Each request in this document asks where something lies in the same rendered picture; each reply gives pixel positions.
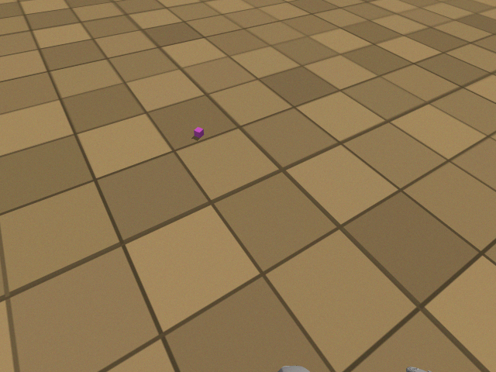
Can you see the cube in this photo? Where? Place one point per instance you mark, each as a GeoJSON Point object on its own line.
{"type": "Point", "coordinates": [199, 132]}

